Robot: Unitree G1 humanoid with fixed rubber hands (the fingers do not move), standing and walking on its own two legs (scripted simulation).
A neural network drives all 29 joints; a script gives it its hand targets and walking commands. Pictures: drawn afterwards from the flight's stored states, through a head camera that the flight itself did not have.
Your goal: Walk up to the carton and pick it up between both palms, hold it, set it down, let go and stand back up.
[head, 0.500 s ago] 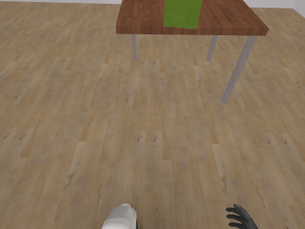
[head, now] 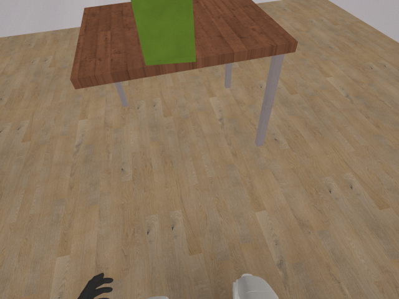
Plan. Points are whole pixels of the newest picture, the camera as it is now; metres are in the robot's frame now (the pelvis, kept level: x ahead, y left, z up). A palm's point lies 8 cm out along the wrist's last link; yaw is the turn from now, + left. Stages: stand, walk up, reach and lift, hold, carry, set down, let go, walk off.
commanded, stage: walk up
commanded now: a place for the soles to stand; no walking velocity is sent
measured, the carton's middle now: (166, 19) +1.03 +0.14 +0.10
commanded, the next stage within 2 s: none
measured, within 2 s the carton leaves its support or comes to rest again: neither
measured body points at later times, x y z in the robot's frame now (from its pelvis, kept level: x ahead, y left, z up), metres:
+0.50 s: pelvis +0.21 +0.07 +0.01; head +0.21 +0.10 +0.46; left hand +0.29 +0.34 -0.12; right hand +0.32 -0.18 -0.09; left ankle +0.27 +0.19 -0.68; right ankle +0.21 -0.06 -0.61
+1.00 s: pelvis +0.42 +0.04 +0.02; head +0.43 +0.01 +0.47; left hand +0.44 +0.31 -0.08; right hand +0.55 -0.20 -0.11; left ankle +0.45 +0.17 -0.63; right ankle +0.45 -0.08 -0.68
